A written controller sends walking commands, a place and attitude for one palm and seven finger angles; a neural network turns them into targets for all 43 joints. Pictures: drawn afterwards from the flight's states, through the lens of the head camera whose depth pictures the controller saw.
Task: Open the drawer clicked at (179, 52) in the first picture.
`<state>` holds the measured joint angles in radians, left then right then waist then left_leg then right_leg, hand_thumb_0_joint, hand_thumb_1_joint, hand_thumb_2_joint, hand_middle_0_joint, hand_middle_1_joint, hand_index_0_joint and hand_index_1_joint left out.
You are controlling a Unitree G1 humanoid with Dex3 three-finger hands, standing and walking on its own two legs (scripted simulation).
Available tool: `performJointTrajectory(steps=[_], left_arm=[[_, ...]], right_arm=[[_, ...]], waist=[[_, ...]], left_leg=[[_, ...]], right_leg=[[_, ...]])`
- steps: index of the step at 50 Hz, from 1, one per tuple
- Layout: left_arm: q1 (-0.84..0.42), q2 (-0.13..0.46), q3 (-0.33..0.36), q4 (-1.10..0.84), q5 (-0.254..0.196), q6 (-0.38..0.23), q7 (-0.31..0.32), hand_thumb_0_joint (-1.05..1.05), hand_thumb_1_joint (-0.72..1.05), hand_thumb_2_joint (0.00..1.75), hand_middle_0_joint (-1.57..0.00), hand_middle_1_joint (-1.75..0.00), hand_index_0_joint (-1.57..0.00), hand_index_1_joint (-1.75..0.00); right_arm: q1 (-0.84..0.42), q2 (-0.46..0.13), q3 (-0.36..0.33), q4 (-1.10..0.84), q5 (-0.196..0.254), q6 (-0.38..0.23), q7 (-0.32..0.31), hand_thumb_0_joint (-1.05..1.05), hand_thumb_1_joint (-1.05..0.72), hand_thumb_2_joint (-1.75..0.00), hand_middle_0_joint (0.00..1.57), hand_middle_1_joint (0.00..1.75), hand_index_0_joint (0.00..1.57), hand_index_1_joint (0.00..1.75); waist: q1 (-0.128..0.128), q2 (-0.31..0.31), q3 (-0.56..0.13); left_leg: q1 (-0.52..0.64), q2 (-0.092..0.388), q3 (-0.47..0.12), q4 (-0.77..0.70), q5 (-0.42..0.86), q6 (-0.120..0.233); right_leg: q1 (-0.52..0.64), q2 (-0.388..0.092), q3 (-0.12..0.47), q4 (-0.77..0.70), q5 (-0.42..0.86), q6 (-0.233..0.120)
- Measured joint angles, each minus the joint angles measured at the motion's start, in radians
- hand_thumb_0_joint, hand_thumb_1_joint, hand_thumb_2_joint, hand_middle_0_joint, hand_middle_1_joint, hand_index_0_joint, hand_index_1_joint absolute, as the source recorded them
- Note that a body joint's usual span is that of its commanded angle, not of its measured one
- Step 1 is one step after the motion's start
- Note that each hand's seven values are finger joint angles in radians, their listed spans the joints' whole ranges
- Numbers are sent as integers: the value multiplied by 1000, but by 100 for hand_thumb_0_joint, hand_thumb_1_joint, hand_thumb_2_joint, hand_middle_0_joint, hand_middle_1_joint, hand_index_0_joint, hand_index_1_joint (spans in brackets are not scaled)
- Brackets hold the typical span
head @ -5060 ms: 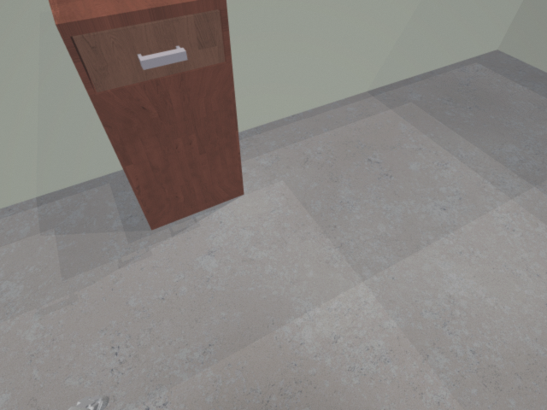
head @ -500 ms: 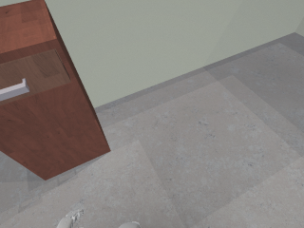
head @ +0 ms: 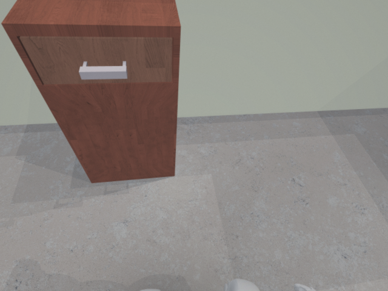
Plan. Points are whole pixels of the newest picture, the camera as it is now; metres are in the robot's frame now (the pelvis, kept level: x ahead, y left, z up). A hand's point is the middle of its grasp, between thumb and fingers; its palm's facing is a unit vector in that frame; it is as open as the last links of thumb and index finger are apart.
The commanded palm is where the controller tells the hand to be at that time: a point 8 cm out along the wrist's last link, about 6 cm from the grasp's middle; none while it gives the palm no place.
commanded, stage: turn to face it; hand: left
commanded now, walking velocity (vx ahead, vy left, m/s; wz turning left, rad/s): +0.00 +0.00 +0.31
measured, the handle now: (104, 68) +0.70 +0.33 +0.01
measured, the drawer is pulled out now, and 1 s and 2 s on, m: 0.00 0.00 0.00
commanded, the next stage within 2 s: take the last steps up to it in 0.30 s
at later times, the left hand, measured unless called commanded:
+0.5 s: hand out of the picture +0.03 +0.16 -0.15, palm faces +0.18 -0.95 -0.24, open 7.4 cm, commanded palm none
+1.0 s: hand out of the picture +0.03 +0.22 -0.17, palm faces +0.23 -0.96 -0.17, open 7.4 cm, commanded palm none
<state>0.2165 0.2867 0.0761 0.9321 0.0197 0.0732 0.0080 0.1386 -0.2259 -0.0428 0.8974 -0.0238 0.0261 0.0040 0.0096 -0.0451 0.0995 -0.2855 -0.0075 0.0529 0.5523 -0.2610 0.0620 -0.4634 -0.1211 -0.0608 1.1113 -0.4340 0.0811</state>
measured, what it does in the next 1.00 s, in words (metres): steps on the spot: right foot, then left foot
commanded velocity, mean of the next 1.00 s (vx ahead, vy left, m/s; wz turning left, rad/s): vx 0.18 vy -0.01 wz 0.10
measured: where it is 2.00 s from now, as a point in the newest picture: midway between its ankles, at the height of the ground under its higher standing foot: outside the picture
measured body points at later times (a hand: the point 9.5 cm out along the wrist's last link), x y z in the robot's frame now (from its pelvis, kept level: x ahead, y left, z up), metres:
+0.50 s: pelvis -0.01 -0.03 +0.00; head +0.00 -0.05 +0.45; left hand +0.02 +0.21 -0.13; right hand +0.06 -0.28 -0.16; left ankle -0.04 +0.09 -0.67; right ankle +0.00 -0.14 -0.73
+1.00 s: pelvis +0.06 +0.04 +0.01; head +0.07 +0.05 +0.46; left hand +0.02 +0.27 -0.15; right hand +0.06 -0.18 -0.14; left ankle -0.04 +0.12 -0.73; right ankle +0.14 -0.09 -0.68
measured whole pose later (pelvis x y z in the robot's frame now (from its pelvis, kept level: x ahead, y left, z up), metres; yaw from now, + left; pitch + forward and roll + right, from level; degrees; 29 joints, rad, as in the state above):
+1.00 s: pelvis +0.06 +0.04 +0.01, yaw +12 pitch -1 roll +0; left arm 0.27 0.19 0.05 1.08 0.03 0.02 -0.02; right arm 0.38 -0.10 -0.02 1.11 -0.03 -0.05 -0.02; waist 0.00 -0.03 0.04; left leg 0.00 0.02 0.12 0.30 -0.29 0.02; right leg -0.52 -0.11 -0.09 0.94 -0.26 0.03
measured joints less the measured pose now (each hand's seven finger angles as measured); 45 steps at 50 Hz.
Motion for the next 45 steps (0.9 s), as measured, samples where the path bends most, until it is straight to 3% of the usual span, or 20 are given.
performJointTrajectory(steps=[10, 15, 17, 19, 21, 24, 26, 32, 37, 40, 42, 45], left_arm=[[-38, -42, -17, -8, -3, -10, 4, 1, 91, 90, -19, -29, -20, -30], [-50, -80, -33, -15, -9, -28, 9, 1, 91, 90, -19, -29, -20, -30], [-42, -88, -40, -20, -8, -45, 11, 1, 90, 90, -19, -29, -20, -30], [-38, -110, -47, -11, -1, -55, 15, 1, 90, 90, -20, -29, -20, -30], [-24, -122, -52, -9, 0, -58, 14, 1, 90, 90, -20, -29, -20, -30], [-1, -135, -54, 7, 2, -62, 13, 1, 90, 90, -20, -29, -20, -30], [18, -139, -51, 22, 5, -68, 11, 1, 90, 90, -20, -29, -20, -30], [95, -117, -41, 73, 16, -91, 1, 1, 91, 90, -20, -30, -20, -30], [171, -95, -32, 135, 7, -74, -9, 1, 91, 90, -20, -29, -20, -30], [192, -84, -27, 180, 9, -41, -14, 1, 91, 90, -20, -29, -20, -30], [184, -81, -25, 197, 12, -34, -22, 1, 91, 90, -19, -29, -20, -30], [148, -80, -24, 190, 11, -46, -32, 1, 91, 90, -19, -29, -20, -30]], right_arm=[[52, 34, 6, 44, -3, 7, -3, 0, -91, -90, 20, 30, 20, 30], [77, 33, -2, 71, -4, 15, -4, 0, -91, -90, 20, 30, 20, 30], [91, 32, -6, 81, 3, 17, -2, 0, -91, -90, 20, 30, 20, 30], [92, 21, -15, 92, 7, 26, -2, 0, -91, -90, 20, 30, 20, 30], [94, 15, -23, 101, 4, 41, -1, 0, -91, -90, 20, 30, 20, 30], [99, 6, -32, 113, -1, 47, 5, 0, -91, -90, 20, 30, 20, 30], [109, 2, -35, 120, -5, 45, 10, 0, -91, -90, 20, 30, 20, 30], [120, 7, -32, 140, -9, 32, 21, 1, -91, -90, 19, 30, 19, 30], [111, 18, -15, 131, -6, -19, 10, 0, -91, -90, 19, 30, 19, 30], [114, 47, -3, 128, -10, -49, -3, 0, -91, -90, 19, 30, 20, 30], [136, 66, 6, 131, -9, -63, -12, 0, -91, -90, 20, 30, 20, 30], [177, 90, 18, 158, -5, -76, -22, 0, -91, -90, 20, 30, 20, 30]], waist=[[-27, 38, -37], [-41, 61, -50], [-36, 57, -62], [-37, 85, -57], [-37, 88, -57], [-36, 91, -56], [-33, 88, -63], [5, 51, -82], [24, 29, -90], [20, 6, -88], [5, 6, -88], [-3, 10, -80]], left_leg=[[37, -35, -63, -104, 70, 4], [14, -49, -91, -78, 69, -14], [-14, -64, -95, -36, 54, -27], [-55, -56, -105, 75, -71, -52], [-109, -55, -97, 251, -166, -70], [-157, -22, -77, 447, -143, -88], [-157, 9, -63, 480, -117, -97], [-68, 70, -11, 270, -138, -93], [62, 65, 33, -23, -45, -64], [89, 56, 65, -10, -64, -48], [132, 52, 70, -62, -64, -45], [199, 40, 71, -158, -32, -43]], right_leg=[[71, 49, 26, -220, 9, -2], [175, 81, 20, -437, 62, -21], [241, 79, 16, -585, 129, -44], [243, 89, -3, -580, 129, -80], [251, 80, -19, -582, 137, -91], [278, 72, -42, -613, 154, -91], [293, 65, -58, -634, 160, -87], [315, 36, -85, -675, 168, -71], [283, 13, -82, -586, 102, -46], [181, 21, -38, -324, -21, -67], [104, 28, -32, -171, 14, -74], [20, 22, -32, -95, 100, -67]])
